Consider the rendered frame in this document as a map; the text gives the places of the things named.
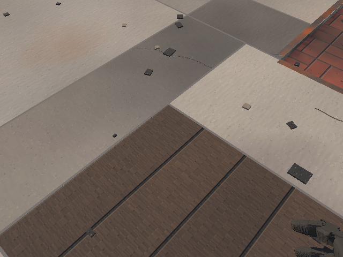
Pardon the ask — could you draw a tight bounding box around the right robot hand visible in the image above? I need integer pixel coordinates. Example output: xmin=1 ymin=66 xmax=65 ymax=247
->
xmin=290 ymin=219 xmax=343 ymax=257

